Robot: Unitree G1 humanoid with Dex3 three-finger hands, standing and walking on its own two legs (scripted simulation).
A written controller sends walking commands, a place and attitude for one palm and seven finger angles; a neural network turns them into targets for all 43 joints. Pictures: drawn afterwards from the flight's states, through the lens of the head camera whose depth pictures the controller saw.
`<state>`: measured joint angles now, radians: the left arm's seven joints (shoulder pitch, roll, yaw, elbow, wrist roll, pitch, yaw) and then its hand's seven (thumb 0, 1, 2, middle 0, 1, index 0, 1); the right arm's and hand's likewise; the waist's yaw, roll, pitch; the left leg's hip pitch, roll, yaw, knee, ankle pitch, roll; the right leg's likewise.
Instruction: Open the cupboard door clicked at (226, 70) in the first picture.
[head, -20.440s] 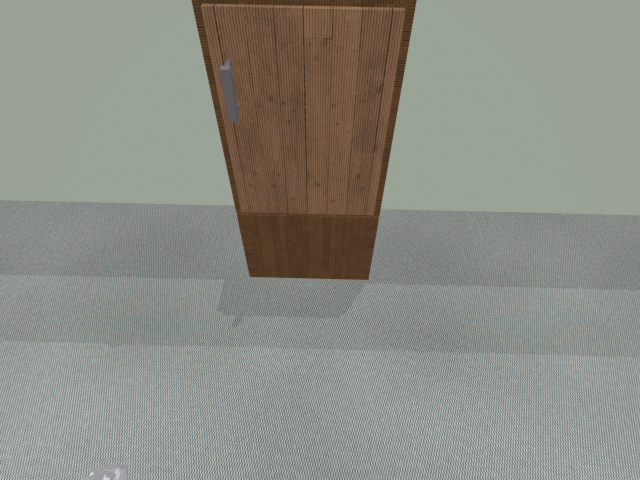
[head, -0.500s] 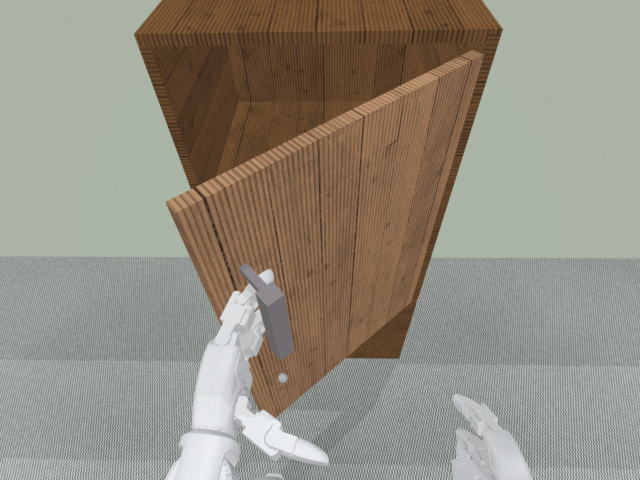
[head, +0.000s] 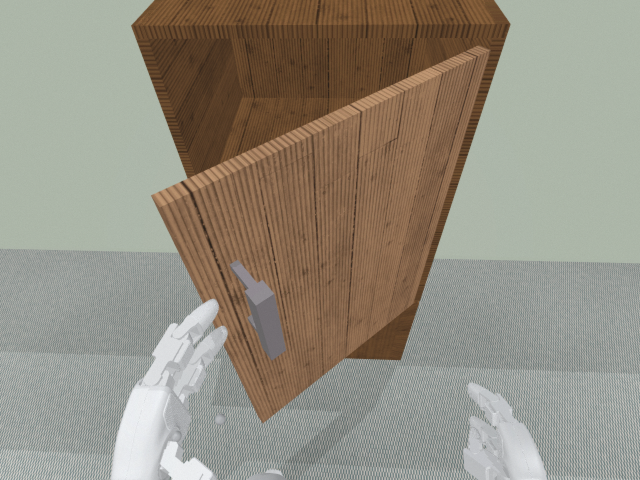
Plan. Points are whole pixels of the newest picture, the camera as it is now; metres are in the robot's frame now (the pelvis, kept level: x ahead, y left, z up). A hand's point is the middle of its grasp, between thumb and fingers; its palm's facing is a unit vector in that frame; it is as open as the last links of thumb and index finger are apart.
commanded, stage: slide the hand sideways off the handle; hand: left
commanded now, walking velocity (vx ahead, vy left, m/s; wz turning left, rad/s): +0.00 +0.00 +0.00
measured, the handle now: (257, 311) +0.29 +0.09 +0.09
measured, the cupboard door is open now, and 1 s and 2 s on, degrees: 41 41 41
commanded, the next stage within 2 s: draw the hand back to the body in 0.18 s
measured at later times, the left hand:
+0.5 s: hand (156, 425) +0.16 +0.16 +0.11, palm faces -0.01 -1.00 -0.05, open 16.3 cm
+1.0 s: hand (68, 392) +0.18 +0.22 +0.15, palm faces +0.21 -0.93 -0.31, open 14.7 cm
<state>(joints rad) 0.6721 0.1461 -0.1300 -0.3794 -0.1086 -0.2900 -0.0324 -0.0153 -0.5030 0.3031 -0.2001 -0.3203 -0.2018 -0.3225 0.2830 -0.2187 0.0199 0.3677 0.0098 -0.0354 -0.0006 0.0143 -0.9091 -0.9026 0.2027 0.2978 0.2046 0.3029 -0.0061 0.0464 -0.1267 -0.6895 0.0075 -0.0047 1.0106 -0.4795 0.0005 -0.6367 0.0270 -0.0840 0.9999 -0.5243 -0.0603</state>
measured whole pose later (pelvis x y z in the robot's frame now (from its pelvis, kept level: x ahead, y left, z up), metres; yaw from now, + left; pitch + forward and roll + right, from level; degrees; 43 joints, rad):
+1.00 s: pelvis +0.01 +0.03 +0.04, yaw +0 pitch +2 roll -2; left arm 0.66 0.30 0.10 -0.53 -0.07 -0.03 0.08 -0.01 -0.23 0.42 -0.17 -0.30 -0.17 -0.30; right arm 0.28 -0.21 0.06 0.46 0.03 -0.09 -0.10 0.01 -0.91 -0.90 0.20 0.30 0.21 0.30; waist 0.04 0.06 -0.08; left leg -0.41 -0.01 0.01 0.76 -0.38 0.04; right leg -0.33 0.02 -0.07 0.70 -0.39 -0.02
